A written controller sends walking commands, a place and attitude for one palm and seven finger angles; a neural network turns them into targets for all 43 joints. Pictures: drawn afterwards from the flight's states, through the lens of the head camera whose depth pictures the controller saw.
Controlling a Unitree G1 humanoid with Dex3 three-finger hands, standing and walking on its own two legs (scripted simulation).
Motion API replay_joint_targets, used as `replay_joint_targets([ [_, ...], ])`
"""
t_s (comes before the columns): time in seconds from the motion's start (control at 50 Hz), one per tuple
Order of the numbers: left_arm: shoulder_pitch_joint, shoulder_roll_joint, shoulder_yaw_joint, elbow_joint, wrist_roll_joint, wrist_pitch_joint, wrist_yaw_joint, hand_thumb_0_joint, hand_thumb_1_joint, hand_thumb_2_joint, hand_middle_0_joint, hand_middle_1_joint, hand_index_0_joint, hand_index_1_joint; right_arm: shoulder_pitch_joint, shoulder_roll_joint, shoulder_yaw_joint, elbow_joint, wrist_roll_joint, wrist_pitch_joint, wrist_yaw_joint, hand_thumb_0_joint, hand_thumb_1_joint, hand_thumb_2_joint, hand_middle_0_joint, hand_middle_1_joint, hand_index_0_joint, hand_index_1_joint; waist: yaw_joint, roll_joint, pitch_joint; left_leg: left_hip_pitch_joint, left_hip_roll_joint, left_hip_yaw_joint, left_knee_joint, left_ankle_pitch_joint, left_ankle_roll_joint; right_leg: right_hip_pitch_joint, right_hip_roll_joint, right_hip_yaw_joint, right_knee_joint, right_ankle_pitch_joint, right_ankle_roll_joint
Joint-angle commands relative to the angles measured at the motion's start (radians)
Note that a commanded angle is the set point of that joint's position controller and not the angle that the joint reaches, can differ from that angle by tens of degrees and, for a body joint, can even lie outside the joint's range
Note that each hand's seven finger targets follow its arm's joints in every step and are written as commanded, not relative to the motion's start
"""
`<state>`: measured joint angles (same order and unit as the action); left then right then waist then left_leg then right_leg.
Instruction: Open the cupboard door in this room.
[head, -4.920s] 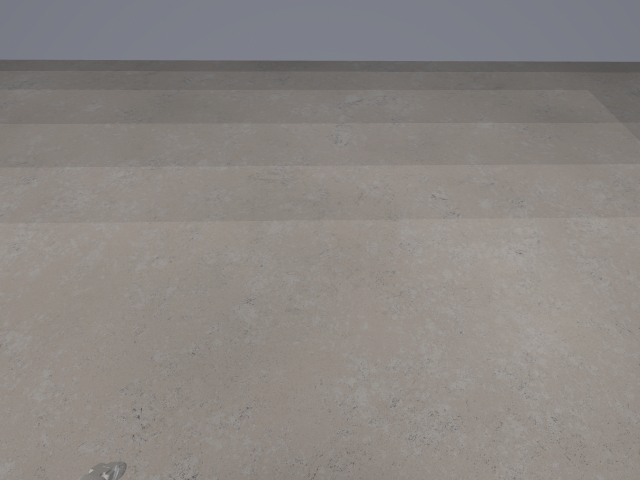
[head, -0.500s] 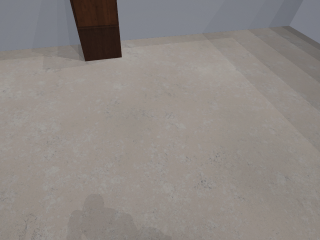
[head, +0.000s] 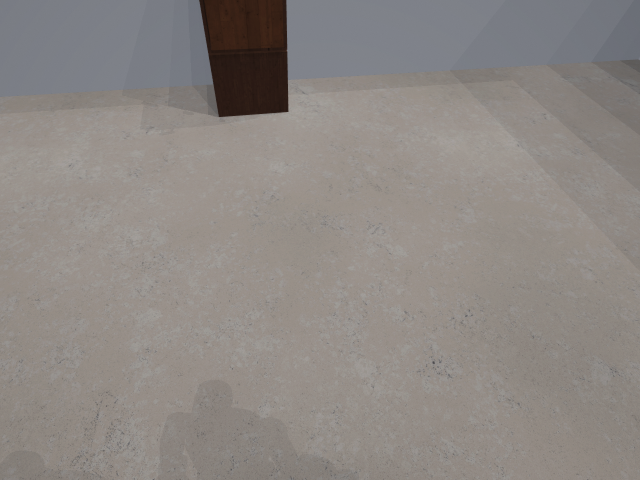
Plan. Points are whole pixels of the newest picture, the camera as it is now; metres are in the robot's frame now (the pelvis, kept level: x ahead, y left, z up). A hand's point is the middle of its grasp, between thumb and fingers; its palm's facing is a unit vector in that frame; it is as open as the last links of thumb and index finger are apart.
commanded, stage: turn or walk to find it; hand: left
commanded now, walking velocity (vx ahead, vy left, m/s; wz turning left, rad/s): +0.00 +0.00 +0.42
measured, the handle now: out of the picture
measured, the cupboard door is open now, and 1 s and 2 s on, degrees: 0 0 0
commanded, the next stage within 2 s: stand and wait in 1.60 s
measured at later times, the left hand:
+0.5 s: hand out of the picture -0.02 +0.23 -0.18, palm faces +0.19 -0.96 -0.21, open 7.4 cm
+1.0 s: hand out of the picture -0.02 +0.20 -0.14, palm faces +0.34 -0.89 -0.29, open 7.4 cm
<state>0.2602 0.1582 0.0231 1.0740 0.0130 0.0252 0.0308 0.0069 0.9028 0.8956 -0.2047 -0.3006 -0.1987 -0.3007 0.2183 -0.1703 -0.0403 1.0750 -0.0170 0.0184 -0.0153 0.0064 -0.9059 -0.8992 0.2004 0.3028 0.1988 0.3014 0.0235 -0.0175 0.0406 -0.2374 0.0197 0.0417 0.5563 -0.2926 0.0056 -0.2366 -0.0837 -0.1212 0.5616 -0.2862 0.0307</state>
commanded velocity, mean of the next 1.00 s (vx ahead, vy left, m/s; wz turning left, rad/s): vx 0.00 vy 0.00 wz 0.42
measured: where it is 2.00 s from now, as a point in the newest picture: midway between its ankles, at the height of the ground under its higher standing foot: outside the picture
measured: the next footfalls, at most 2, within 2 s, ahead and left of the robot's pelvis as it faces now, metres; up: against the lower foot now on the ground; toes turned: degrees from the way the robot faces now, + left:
right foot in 0.88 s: +0.00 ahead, -0.10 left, +0.00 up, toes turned +14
left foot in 1.28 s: -0.07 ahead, +0.13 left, +0.00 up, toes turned +34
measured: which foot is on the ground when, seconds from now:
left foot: down 0.00-0.88, up 0.90-1.00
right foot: down 0.00-0.42, up 0.44-0.86, down 0.88-1.00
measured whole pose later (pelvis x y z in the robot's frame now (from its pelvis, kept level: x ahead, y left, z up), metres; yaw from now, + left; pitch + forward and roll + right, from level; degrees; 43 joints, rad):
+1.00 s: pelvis -0.04 -0.01 +0.01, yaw +21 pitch +1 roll +1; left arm 0.19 0.17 0.03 0.91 0.02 0.02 0.03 0.01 0.90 0.90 -0.20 -0.30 -0.20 -0.30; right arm 0.22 -0.25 -0.09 0.97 -0.03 0.07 0.02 0.01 -0.90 -0.90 0.20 0.30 0.20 0.30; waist -0.02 0.06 0.05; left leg -0.51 -0.05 -0.03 1.03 -0.39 -0.03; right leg -0.20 -0.04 -0.10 0.51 -0.32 -0.03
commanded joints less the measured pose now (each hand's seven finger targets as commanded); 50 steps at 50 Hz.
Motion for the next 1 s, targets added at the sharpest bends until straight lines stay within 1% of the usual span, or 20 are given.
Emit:
replay_joint_targets([
  [0.0,0.026,0.079,0.009,-0.025,0.004,-0.003,-0.001,0.000,0.900,0.900,-0.200,-0.300,-0.200,-0.300,-0.001,-0.139,-0.010,-0.037,0.002,-0.029,-0.017,0.000,-0.900,-0.900,0.200,0.300,0.200,0.300,-0.001,0.212,0.031,-0.057,0.211,-0.243,-0.328,0.124,0.088,0.001,-0.007,0.036,0.026,-0.047,0.008],
  [0.08,0.067,0.084,0.012,-0.005,0.004,-0.008,-0.003,0.000,0.900,0.900,-0.200,-0.300,-0.200,-0.300,-0.014,-0.143,-0.015,-0.043,0.005,-0.024,-0.018,0.000,-0.900,-0.900,0.200,0.300,0.200,0.300,0.008,0.136,-0.003,-0.022,0.180,-0.217,-0.257,0.232,0.096,0.013,-0.011,0.047,-0.025,-0.004,0.006],
  [0.14,0.078,0.116,0.022,-0.012,0.007,-0.018,0.000,0.000,0.900,0.900,-0.200,-0.300,-0.200,-0.300,-0.014,-0.137,-0.020,-0.060,0.008,-0.015,-0.007,0.000,-0.900,-0.900,0.200,0.300,0.200,0.300,0.003,0.052,-0.022,-0.073,0.119,-0.171,-0.180,0.159,0.057,0.061,-0.048,0.078,-0.119,0.083,-0.004],
  [0.2,0.055,0.183,0.044,-0.046,0.009,-0.019,0.002,0.000,0.900,0.900,-0.200,-0.300,-0.200,-0.300,-0.001,-0.102,-0.022,-0.088,0.003,0.005,0.005,0.000,-0.900,-0.900,0.200,0.300,0.200,0.300,-0.005,-0.201,-0.009,-0.139,-0.003,-0.030,0.029,0.002,-0.004,0.028,-0.223,0.222,-0.265,-0.037,-0.098],
  [0.26,0.010,0.201,0.058,-0.093,0.019,-0.016,0.007,0.000,0.900,0.900,-0.200,-0.300,-0.200,-0.300,-0.023,-0.105,-0.038,-0.118,0.000,0.022,0.014,0.000,-0.900,-0.900,0.200,0.300,0.200,0.300,-0.004,-0.175,0.006,-0.163,0.009,-0.010,0.325,-0.166,-0.014,-0.056,-0.312,0.235,-0.301,0.010,-0.179],
  [0.32,-0.028,0.221,0.069,-0.113,0.025,-0.019,0.006,0.000,0.900,0.900,-0.200,-0.300,-0.200,-0.300,-0.010,-0.079,-0.032,-0.125,0.007,0.015,0.022,0.000,-0.900,-0.900,0.200,0.300,0.200,0.300,-0.019,-0.160,0.000,-0.138,0.029,0.025,0.206,-0.156,-0.030,-0.011,-0.282,0.104,-0.183,0.230,-0.152],
  [0.36,-0.025,0.213,0.069,-0.114,0.013,-0.012,0.002,0.000,0.900,0.900,-0.200,-0.300,-0.200,-0.300,0.048,-0.093,-0.031,-0.115,0.005,0.002,0.023,0.000,-0.900,-0.900,0.200,0.300,0.200,0.300,-0.043,-0.080,-0.051,0.011,0.022,0.025,-0.031,0.038,-0.026,-0.045,-0.238,0.029,-0.039,0.212,-0.086],
  [0.38,-0.005,0.180,0.067,-0.132,0.003,-0.002,-0.002,0.000,0.900,0.900,-0.200,-0.300,-0.200,-0.300,0.068,-0.149,-0.039,-0.121,-0.003,-0.008,0.022,0.000,-0.900,-0.900,0.200,0.300,0.200,0.300,-0.048,0.110,-0.053,0.072,0.123,-0.152,-0.163,0.136,0.017,-0.158,-0.146,-0.027,0.115,0.061,-0.021],
  [0.4,-0.026,0.128,0.054,-0.170,-0.002,0.003,-0.008,0.000,0.900,0.900,-0.200,-0.300,-0.200,-0.300,0.092,-0.243,-0.059,-0.133,-0.011,-0.011,0.016,0.000,-0.900,-0.900,0.200,0.300,0.200,0.300,-0.062,0.342,-0.030,0.081,0.323,-0.428,-0.290,0.254,0.123,-0.304,-0.024,-0.054,0.315,-0.249,0.045],
  [0.42,-0.081,0.138,0.052,-0.183,0.008,0.013,-0.002,0.000,0.900,0.900,-0.200,-0.300,-0.200,-0.300,0.110,-0.267,-0.069,-0.122,-0.011,-0.010,0.006,0.000,-0.900,-0.900,0.200,0.300,0.200,0.300,-0.090,0.296,-0.049,0.024,0.355,-0.482,-0.328,0.159,0.172,-0.290,-0.020,0.051,0.475,-0.305,0.027],
  [0.44,-0.102,0.137,0.057,-0.179,0.009,0.016,-0.004,0.000,0.900,0.900,-0.200,-0.300,-0.200,-0.300,0.084,-0.253,-0.067,-0.124,-0.010,-0.011,0.000,0.000,-0.900,-0.900,0.200,0.300,0.200,0.300,-0.070,0.259,-0.037,0.007,0.318,-0.457,-0.327,0.093,0.165,-0.324,-0.025,0.100,0.543,-0.252,0.019],
  [0.5,-0.065,0.136,0.057,-0.153,0.012,0.007,-0.016,0.000,0.900,0.900,-0.200,-0.300,-0.200,-0.300,-0.007,-0.202,-0.046,-0.152,-0.009,-0.019,-0.005,0.000,-0.900,-0.900,0.200,0.300,0.200,0.300,-0.030,0.123,-0.039,-0.004,0.232,-0.327,-0.300,0.119,0.147,-0.292,-0.025,0.111,0.547,-0.122,0.026],
  [0.7,-0.111,0.117,0.046,-0.207,0.000,0.003,-0.009,0.000,0.900,0.900,-0.200,-0.300,-0.200,-0.300,0.047,-0.222,-0.063,-0.159,-0.011,-0.006,0.000,0.000,-0.900,-0.900,0.200,0.300,0.200,0.300,-0.066,0.138,-0.099,0.111,0.215,-0.375,-0.237,0.330,0.181,-0.202,0.032,0.107,0.265,-0.171,0.034],
  [0.8,-0.003,0.135,0.050,-0.194,-0.005,-0.006,-0.002,0.000,0.900,0.900,-0.200,-0.300,-0.200,-0.300,-0.006,-0.216,-0.067,-0.186,-0.006,0.005,0.012,0.000,-0.900,-0.900,0.200,0.300,0.200,0.300,-0.014,0.140,-0.108,-0.050,0.140,-0.365,-0.189,0.240,0.119,0.054,0.057,0.081,-0.066,-0.010,0.014],
  [0.82,0.027,0.162,0.057,-0.189,-0.001,-0.014,0.001,0.000,0.900,0.900,-0.200,-0.300,-0.200,-0.300,-0.011,-0.193,-0.066,-0.193,-0.001,0.007,0.016,0.000,-0.900,-0.900,0.200,0.300,0.200,0.300,0.001,0.078,-0.107,-0.140,0.088,-0.325,-0.130,0.161,0.071,0.163,0.015,0.110,-0.197,0.051,-0.001],
  [0.84,0.045,0.236,0.070,-0.194,0.013,-0.023,0.008,0.000,0.900,0.900,-0.200,-0.300,-0.200,-0.300,-0.004,-0.137,-0.058,-0.209,0.008,0.007,0.022,0.000,-0.900,-0.900,0.200,0.300,0.200,0.300,0.008,-0.134,-0.102,-0.313,-0.024,-0.201,0.059,-0.015,0.004,0.254,-0.193,0.334,-0.297,-0.022,-0.072],
  [0.86,0.009,0.297,0.079,-0.219,0.018,-0.022,0.009,0.000,0.900,0.900,-0.200,-0.300,-0.200,-0.300,-0.023,-0.128,-0.058,-0.237,0.001,0.012,0.022,0.000,-0.900,-0.900,0.200,0.300,0.200,0.300,0.010,-0.255,-0.044,-0.375,-0.099,-0.092,0.286,-0.226,-0.036,0.146,-0.388,0.483,-0.348,0.030,-0.176],
  [0.88,-0.031,0.271,0.081,-0.236,0.009,-0.027,0.013,0.000,0.900,0.900,-0.200,-0.300,-0.200,-0.300,-0.039,-0.170,-0.067,-0.227,-0.011,0.025,0.021,0.000,-0.900,-0.900,0.200,0.300,0.200,0.300,0.003,-0.232,-0.034,-0.353,-0.050,-0.135,0.443,-0.241,-0.028,0.057,-0.377,0.447,-0.341,0.084,-0.201],
  [0.94,-0.123,0.192,0.053,-0.244,0.006,-0.038,0.006,0.000,0.900,0.900,-0.200,-0.300,-0.200,-0.300,0.017,-0.147,-0.063,-0.168,-0.008,0.035,0.031,0.000,-0.900,-0.900,0.200,0.300,0.200,0.300,-0.064,-0.104,0.002,-0.345,-0.015,-0.099,0.632,-0.091,-0.051,0.055,-0.228,0.195,-0.246,0.319,-0.160],
  [0.98,-0.086,0.183,0.051,-0.230,0.009,-0.044,0.007,0.000,0.900,0.900,-0.200,-0.300,-0.200,-0.300,0.012,-0.136,-0.058,-0.163,-0.005,0.034,0.033,0.000,-0.900,-0.900,0.200,0.300,0.200,0.300,-0.050,-0.130,-0.011,-0.341,-0.005,-0.073,0.616,-0.076,-0.068,0.104,-0.215,0.140,-0.215,0.462,-0.150],
])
